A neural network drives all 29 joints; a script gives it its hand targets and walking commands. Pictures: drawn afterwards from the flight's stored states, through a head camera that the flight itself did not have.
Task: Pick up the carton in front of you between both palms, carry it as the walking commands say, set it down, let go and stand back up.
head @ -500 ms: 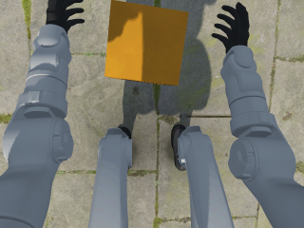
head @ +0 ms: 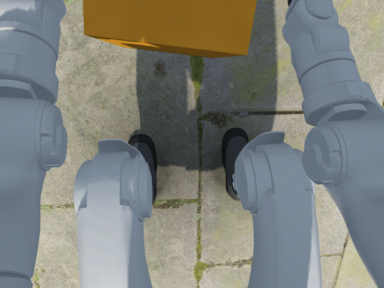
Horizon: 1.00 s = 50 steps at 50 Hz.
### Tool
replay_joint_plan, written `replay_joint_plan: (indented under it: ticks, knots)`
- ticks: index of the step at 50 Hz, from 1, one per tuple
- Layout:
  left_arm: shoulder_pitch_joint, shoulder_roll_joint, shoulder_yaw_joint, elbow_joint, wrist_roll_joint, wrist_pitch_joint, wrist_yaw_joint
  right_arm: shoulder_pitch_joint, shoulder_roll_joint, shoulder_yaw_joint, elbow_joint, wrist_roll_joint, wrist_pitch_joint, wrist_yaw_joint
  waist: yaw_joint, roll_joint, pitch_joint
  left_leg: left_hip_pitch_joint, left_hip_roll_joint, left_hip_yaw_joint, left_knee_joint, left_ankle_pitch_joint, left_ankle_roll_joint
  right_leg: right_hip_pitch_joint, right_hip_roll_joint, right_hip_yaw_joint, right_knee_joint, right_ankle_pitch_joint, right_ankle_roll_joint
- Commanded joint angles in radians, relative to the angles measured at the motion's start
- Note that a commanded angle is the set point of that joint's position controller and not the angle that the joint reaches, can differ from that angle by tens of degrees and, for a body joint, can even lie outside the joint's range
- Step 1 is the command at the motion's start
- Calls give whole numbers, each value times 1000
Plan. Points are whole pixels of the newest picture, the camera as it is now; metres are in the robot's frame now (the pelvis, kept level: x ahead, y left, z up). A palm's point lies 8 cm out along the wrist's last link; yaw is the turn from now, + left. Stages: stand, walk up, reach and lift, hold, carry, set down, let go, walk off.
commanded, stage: reach and lift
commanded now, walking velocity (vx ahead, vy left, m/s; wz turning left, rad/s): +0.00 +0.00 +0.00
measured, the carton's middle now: out of the picture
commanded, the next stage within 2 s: none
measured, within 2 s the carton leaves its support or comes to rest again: leaves its support in 0.78 s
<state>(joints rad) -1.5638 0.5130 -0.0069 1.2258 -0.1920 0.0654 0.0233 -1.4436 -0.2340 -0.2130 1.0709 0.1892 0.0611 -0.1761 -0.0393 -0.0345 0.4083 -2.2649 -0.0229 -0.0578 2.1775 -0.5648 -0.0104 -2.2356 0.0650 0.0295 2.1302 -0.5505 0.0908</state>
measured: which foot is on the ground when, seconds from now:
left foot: down 0.00-1.00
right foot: down 0.00-1.00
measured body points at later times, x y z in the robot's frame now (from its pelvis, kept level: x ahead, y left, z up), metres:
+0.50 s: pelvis +0.00 +0.00 -0.01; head +0.38 +0.03 +0.23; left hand +0.58 +0.18 -0.19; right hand +0.56 -0.12 -0.19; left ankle +0.11 +0.12 -0.34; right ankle +0.12 -0.13 -0.34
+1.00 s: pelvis +0.01 -0.01 +0.00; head +0.34 +0.04 +0.31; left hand +0.55 +0.18 -0.12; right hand +0.55 -0.12 -0.11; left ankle +0.11 +0.12 -0.34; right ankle +0.13 -0.14 -0.34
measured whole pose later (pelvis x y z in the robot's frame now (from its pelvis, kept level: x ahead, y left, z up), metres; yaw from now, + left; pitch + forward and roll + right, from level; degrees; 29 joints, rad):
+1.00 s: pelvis +0.01 -0.01 +0.00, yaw +2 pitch +40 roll -2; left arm -1.31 0.26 0.12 0.88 -0.04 0.29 0.09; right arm -1.18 -0.07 -0.38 0.72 0.06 0.24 -0.20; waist -0.02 -0.05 0.13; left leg -2.28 -0.08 -0.07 2.16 -0.58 -0.05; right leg -2.25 0.12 0.07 2.13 -0.58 0.12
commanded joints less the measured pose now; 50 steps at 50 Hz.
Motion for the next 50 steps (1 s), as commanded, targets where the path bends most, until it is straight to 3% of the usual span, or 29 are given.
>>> replay_joint_plan:
  ticks: [1, 7, 15, 23, 26, 27, 29, 31, 34, 39, 45, 48, 50]
  knots:
    - [-332, 120, -14, -134, -25, -34, 15, -252, -150, 11, -108, 21, -38, -3, -12, 119, -1323, 685, 22, 32, -153, 372, -12, 554, -13, -126, -80, 364, -14]
    - [-245, 68, -30, -114, -37, -31, 31, -176, -118, 49, -78, 50, -43, 2, -2, 121, -1350, 747, 12, 39, -131, 445, -16, 535, -7, -134, -71, 395, -14]
    - [-243, 59, 3, -87, -8, -35, 26, -188, -105, 26, -76, 24, -44, -4, 1, 100, -1245, 591, 15, 51, -147, 329, -10, 542, -2, -110, -89, 340, -16]
    - [-343, -75, -62, -78, -30, -28, 10, -280, 19, 77, -68, 32, -37, 0, -2, 101, -1206, 574, 4, 51, -172, 249, -9, 574, 9, -103, -109, 283, -26]
    - [-357, -185, -61, -55, -5, -19, -10, -288, 99, 38, -49, -31, -33, 10, -27, 102, -1165, 557, -9, 50, -178, 225, -14, 592, 24, -110, -114, 268, -29]
    - [-437, -413, -119, -90, -11, -13, -47, -388, 315, 88, -86, -32, -28, 48, -19, 109, -1165, 561, -20, 46, -178, 234, -9, 575, 37, -112, -110, 272, -32]
    - [-516, -736, -134, -101, 12, 11, -133, -507, 620, 108, -95, -79, 3, 143, -16, 115, -1129, 525, -46, 49, -161, 232, -1, 531, 61, -115, -85, 266, -38]
    - [-491, -910, -98, -138, 53, 40, -205, -536, 788, 95, -120, -122, 44, 217, -5, 96, -1098, 489, -65, 64, -148, 241, 6, 503, 74, -125, -69, 262, -45]
    - [-443, -1023, -69, -185, 79, 69, -250, -522, 917, 103, -168, -130, 78, 277, 17, 75, -1090, 479, -74, 83, -144, 280, 14, 457, 82, -140, -63, 275, -52]
    - [-458, -1143, -127, -345, 44, 80, -246, -526, 1050, 181, -257, -53, 100, 295, 38, 81, -1330, 602, -82, 102, -131, 446, 13, 506, 91, -151, -47, 406, -48]
    - [-479, -1287, -225, -608, 18, 132, -208, -553, 1157, 329, -452, 0, 152, 289, 48, 129, -1828, 964, -99, 114, -151, 653, -2, 571, 111, -173, -86, 504, -35]
    - [-403, -1344, -245, -644, 32, 177, -185, -556, 1177, 386, -554, -12, 182, 273, 49, 133, -1924, 1002, -117, 131, -197, 626, -13, 608, 122, -180, -136, 469, -26]
    - [-343, -1380, -232, -609, 56, 207, -186, -524, 1182, 375, -550, -45, 204, 273, 35, 125, -1846, 920, -125, 140, -248, 511, -17, 613, 124, -178, -186, 390, -28]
